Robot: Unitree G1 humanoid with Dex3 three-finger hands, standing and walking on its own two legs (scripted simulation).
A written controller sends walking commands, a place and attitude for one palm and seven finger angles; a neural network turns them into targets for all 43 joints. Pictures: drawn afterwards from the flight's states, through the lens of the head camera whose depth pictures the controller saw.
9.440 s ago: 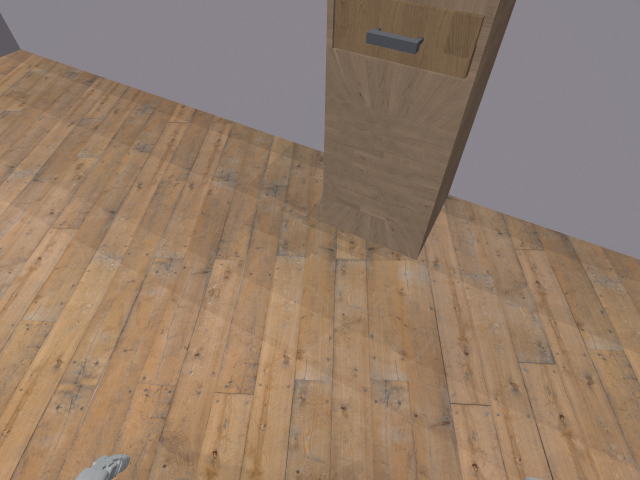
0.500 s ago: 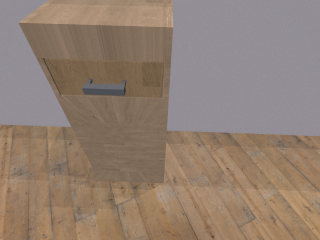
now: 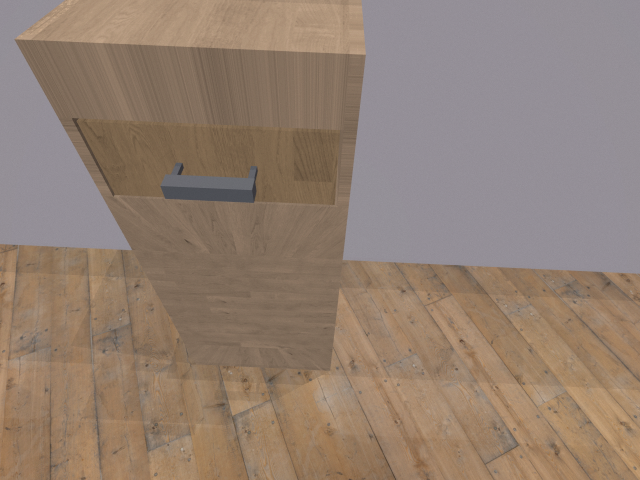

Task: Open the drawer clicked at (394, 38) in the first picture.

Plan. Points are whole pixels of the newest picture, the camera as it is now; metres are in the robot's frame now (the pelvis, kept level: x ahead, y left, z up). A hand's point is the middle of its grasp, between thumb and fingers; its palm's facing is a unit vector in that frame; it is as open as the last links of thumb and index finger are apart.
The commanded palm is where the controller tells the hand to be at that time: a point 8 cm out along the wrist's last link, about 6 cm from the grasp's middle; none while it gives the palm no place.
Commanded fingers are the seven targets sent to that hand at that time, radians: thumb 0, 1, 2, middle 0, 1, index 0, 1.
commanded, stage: come to a stop and stand still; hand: left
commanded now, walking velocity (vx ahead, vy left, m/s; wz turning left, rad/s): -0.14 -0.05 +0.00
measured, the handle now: (213, 179) +0.52 +0.20 +0.07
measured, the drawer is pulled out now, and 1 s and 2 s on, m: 0.00 0.00 0.00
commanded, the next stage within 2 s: look again from close up in 0.66 s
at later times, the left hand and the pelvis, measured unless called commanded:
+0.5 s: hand out of the picture +0.01 +0.16 -0.16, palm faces +0.01 -0.97 -0.23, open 7.3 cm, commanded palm none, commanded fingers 0.00 0.90 0.90 -0.20 -0.30 -0.20 -0.30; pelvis -0.05 -0.02 +0.00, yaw +0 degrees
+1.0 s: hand out of the picture -0.05 +0.13 -0.17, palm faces +0.02 -0.98 -0.18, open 7.3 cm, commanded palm none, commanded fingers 0.00 0.90 0.90 -0.20 -0.30 -0.20 -0.30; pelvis -0.04 -0.03 +0.00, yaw +0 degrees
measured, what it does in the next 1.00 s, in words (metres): shifts its weight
